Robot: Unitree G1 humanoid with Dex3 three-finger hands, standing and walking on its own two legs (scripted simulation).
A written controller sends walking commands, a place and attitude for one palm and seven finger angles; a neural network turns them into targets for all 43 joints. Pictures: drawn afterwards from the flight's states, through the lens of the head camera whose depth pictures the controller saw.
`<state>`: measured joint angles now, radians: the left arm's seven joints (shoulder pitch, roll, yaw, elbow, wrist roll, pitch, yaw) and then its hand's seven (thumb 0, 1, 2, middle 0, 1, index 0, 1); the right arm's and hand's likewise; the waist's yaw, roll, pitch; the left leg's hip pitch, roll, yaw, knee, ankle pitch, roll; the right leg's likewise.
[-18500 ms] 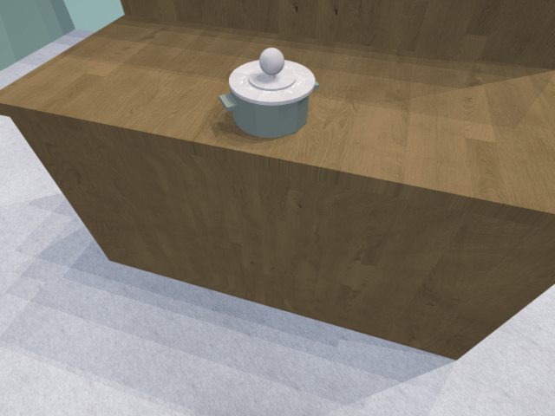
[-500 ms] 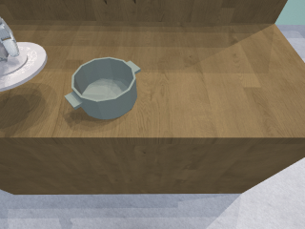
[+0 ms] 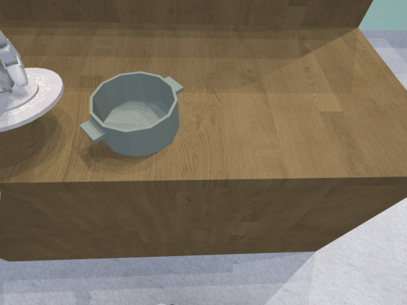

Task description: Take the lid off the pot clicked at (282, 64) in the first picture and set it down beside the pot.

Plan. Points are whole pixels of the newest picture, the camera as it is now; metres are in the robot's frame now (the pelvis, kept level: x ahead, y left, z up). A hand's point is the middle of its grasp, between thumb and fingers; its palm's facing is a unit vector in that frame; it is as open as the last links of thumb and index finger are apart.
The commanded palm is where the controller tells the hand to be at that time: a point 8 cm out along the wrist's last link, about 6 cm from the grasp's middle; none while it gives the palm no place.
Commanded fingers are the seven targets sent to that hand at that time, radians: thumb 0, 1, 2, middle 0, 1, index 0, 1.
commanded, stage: lower the lid onto the table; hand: left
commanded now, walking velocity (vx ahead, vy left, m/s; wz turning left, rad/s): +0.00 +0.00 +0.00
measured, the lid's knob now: out of the picture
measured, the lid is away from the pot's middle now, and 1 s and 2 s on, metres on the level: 0.23 0.24 0.24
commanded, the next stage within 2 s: open the fingers wide in 1.52 s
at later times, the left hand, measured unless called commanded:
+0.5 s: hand (5, 94) +0.47 +0.32 +0.16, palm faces -0.44 -0.17 -0.88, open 5.0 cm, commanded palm +0.51 +0.33 +0.23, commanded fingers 0.00 0.66 1.04 -0.64 -0.93 -0.97 -1.12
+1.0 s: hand (10, 109) +0.47 +0.33 +0.12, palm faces -0.47 -0.19 -0.86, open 5.0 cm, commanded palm +0.53 +0.34 +0.19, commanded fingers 0.00 0.66 1.04 -0.64 -0.93 -0.97 -1.12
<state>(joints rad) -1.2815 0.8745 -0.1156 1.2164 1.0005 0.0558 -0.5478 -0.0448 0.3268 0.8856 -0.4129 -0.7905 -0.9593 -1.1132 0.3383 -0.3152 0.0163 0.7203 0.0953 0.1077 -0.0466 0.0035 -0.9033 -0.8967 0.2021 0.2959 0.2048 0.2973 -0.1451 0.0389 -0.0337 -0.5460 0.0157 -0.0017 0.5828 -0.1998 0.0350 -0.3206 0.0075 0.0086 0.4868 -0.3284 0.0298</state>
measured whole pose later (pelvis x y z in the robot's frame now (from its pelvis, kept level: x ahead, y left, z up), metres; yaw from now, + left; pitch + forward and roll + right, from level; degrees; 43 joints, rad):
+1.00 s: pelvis +0.00 +0.01 -0.01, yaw -1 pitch +13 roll -4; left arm -1.21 0.89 -0.09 1.26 0.99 -0.03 -0.51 -0.05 0.33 0.88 -0.41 -0.79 -0.96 -1.11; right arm 0.36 -0.30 0.02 0.72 0.10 0.11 -0.08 0.00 -0.90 -0.90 0.20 0.30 0.21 0.30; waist -0.16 0.03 -0.06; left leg -0.69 0.03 0.00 0.71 -0.25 0.05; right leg -0.45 0.02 0.02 0.59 -0.37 0.04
